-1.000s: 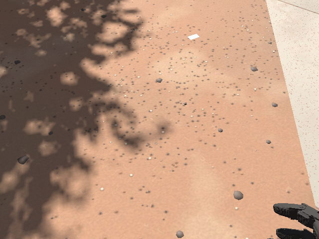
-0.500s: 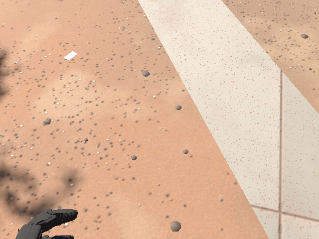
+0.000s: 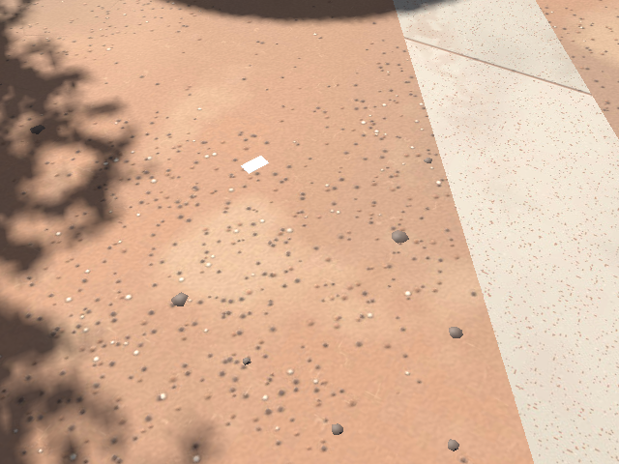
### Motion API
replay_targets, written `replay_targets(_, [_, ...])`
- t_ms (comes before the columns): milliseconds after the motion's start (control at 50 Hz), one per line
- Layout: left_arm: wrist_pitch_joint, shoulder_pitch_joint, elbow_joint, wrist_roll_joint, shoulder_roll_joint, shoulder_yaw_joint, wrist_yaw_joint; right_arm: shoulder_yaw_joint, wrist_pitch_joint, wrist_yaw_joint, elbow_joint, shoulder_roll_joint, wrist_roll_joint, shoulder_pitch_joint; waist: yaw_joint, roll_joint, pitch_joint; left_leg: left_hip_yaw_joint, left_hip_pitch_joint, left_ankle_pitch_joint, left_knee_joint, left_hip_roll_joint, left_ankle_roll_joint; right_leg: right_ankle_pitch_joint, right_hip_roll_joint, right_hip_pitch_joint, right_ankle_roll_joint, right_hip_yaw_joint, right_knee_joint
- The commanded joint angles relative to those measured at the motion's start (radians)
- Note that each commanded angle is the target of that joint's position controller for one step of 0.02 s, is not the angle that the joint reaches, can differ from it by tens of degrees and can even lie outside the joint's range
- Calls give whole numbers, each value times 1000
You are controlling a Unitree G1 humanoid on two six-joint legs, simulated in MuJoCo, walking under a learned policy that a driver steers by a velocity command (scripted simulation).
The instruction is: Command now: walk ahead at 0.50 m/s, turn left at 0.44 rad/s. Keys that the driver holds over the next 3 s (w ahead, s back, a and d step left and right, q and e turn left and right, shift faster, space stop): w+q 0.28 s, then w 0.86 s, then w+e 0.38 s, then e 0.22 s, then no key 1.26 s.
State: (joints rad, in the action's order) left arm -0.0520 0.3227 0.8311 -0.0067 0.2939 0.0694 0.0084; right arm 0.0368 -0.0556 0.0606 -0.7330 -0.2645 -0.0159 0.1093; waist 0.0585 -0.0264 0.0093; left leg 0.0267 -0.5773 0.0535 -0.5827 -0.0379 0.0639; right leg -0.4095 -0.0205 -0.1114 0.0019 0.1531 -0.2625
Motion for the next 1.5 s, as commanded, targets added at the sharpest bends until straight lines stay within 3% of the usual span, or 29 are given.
replay_targets(20, [16, -35, -59, -3, 181, 41, 26, 79, -8, -6, 34, -189, 0, 190, -158, 86, -127, 62, 328, 49, 39, 102, 79, 1089, 227, 82, -75, 11, -423])
replay_targets(40, [7, -3, -84, 23, 132, 19, 31, 108, 1, -26, 15, -285, -4, 338, -199, -65, -244, -223, 640, -1, 41, -79, 155, 727, 170, 337, -31, 23, -754])
replay_targets(60, [-26, 97, -117, 38, 11, -21, 7, 108, -7, -21, 23, -330, -12, 314, -89, -260, -350, -780, 947, 212, 174, -281, 345, -164, -52, 757, 24, -122, -1048])
replay_targets(80, [-61, -18, -115, 0, 110, -4, -12, 85, -10, -22, 35, -236, -11, 338, -175, -135, -363, -805, 969, 306, 259, -274, 310, -158, -5, 866, 1, -273, -1113])
replay_targets(100, [-81, -106, -148, -30, 139, 3, -20, 76, -14, -27, 37, -203, -4, 296, -177, -90, -222, -663, 860, 250, 275, -246, 269, -64, 37, 923, -19, -258, -1083])
replay_targets(140, [-91, -149, -153, 7, 130, 6, -9, 64, -12, -33, 66, -168, 2, 181, -106, 30, -87, -485, 589, 45, 298, -177, 232, 55, 104, 837, -14, -241, -921])
replay_targets(160, [-81, -130, -154, 13, 131, 11, -9, 56, -11, -38, 84, -151, 15, 152, -72, 2, -76, -447, 508, -32, 321, -155, 232, 82, 120, 772, -6, -248, -889])
replay_targets(220, [-50, -107, -156, 23, 98, 8, -4, 61, -13, -50, 93, -163, 9, 138, -42, -16, -48, -362, 383, -148, 360, -121, 242, 124, 119, 727, 42, -220, -769])
replay_targets(340, [-56, -303, -197, 14, 43, -18, -17, 65, -3, -75, 56, -181, -1, 217, -125, -52, -16, -249, 308, -50, 353, -45, 157, 527, 51, 613, 74, -183, -348])
replay_targets(440, [-75, -353, -220, 5, 90, -3, -38, 64, 5, -74, 15, -178, -1, 279, -137, -70, 6, -348, 482, -35, 261, -134, 136, 451, 48, 631, 13, -208, -235])
replay_targets(500, [-83, -190, -180, 11, 135, 23, -32, 60, 14, -73, 19, -165, 3, 249, -44, -81, -60, -328, 517, -297, 85, -96, 95, 381, 25, 419, -57, -167, -178])
replay_targets(520, [-86, -42, -161, 24, 178, 36, -27, 43, 14, -72, 37, -130, 13, 240, 24, -32, -195, -278, 417, -236, -142, -42, 61, 409, 139, 171, -121, -276, -221])
replay_targets(540, [-75, 88, -129, 30, 265, 63, -27, 23, 0, -72, 43, -68, -2, 374, 10, 213, -350, -164, 70, 95, -512, 109, -24, 249, 342, -207, -285, -669, -195])
replay_targets(560, [-69, 127, -102, 0, 204, 50, -38, 21, -10, -70, 39, -93, -6, 374, 22, 308, -343, -197, -115, 519, -655, 126, -37, 23, 406, -248, -313, -927, -52])
replay_targets(580, [-65, 70, -110, -11, 143, 30, -36, 40, -14, -67, 51, -166, -17, 273, 36, 188, -187, -214, -198, 460, -719, 67, -31, -89, 383, -133, -269, -831, -30])
replay_targets(620, [-51, -39, -124, 9, 103, 11, -33, 39, -19, -64, 86, -157, 3, 138, 2, 74, -21, -140, -179, 320, -631, -12, -29, 64, 302, 118, -232, -616, 18])
replay_targets(700, [-61, -64, -109, 7, 88, 2, -32, 34, -9, -60, 71, -97, 8, 176, -56, 126, -14, -103, -73, 225, -481, -65, -52, 325, 229, 252, -232, -439, 86])
replay_targets(860, [-40, 43, -36, -12, 146, 13, -15, 12, -27, -44, 130, -49, 6, -75, 24, 88, 29, -41, -28, -134, -36, -34, -80, 473, 190, 225, -199, -259, 112])
replay_targets(960, [-11, 98, 9, -17, 162, 18, -8, 18, -40, -18, 170, -69, -2, -160, 25, 99, 52, -42, -37, -43, 71, -8, -35, 553, 261, 72, -178, -286, 36])
replay_targets(1020, [2, 60, 8, -16, 177, 21, 0, 54, -42, -23, 114, -139, 7, 47, -104, 107, -81, 12, 287, -9, 128, 51, 29, 903, 217, 78, -131, -232, -210])
replay_targets(1040, [0, 48, -12, -2, 146, 6, 3, 74, -39, -34, 74, -194, 16, 221, -178, 74, -213, -78, 579, -54, 77, -44, 82, 786, 174, 234, -99, -199, -438])
replay_targets(1060, [-20, 156, -39, 8, 38, -30, -3, 98, -32, -40, 57, -296, 30, 327, -160, -154, -371, -509, 988, 54, 93, -305, 239, 323, 17, 646, -23, -140, -839])
replay_targets(1080, [-41, 146, -21, -1, 66, -27, -11, 80, -25, -39, 43, -225, 12, 357, -176, -214, -433, -752, 1023, 167, 225, -361, 280, -167, -21, 796, -19, -261, -986])
replay_targets(1100, [-53, 56, -47, -27, 145, -4, -19, 61, -22, -41, 45, -180, 7, 289, -172, -142, -263, -624, 896, 234, 254, -323, 231, -124, 41, 884, -28, -271, -1043])
replay_targets(1140, [-55, -52, -73, -17, 131, -3, -17, 45, -21, -39, 53, -133, 15, 165, -117, -36, -74, -411, 605, 125, 320, -238, 186, 30, 119, 852, -25, -218, -940])
replay_targets(1160, [-43, -34, -63, -10, 121, 1, -15, 37, -27, -37, 56, -106, 24, 127, -79, -51, -46, -341, 513, 68, 357, -210, 171, 79, 148, 791, -19, -227, -894])
replay_targets(1240, [1, -16, -52, -14, 63, -6, -8, 47, -57, -38, 19, -121, 29, 107, -39, -56, -3, -175, 378, -36, 455, -196, 178, 193, 160, 744, 14, -243, -810])
replay_targets(1380, [-10, -222, -116, -10, 29, -18, -35, 56, -54, -61, -43, -164, 24, 164, -111, -15, 50, 35, 451, -104, 484, -176, 116, 533, 122, 743, 0, -196, -441])
replay_targets(1500, [-6, -309, -198, -9, 51, -11, -68, 73, -8, -73, -89, -202, 1, 207, -116, -26, 61, 91, 687, -370, 339, -244, 73, 331, 79, 781, -66, -128, -336])
